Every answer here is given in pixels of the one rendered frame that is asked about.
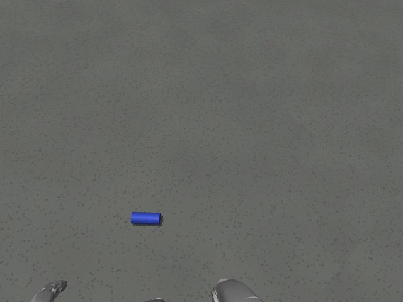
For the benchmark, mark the can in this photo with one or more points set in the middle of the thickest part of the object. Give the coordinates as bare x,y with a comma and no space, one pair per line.
145,218

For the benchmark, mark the left robot hand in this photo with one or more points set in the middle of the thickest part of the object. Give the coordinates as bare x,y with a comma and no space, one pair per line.
50,291

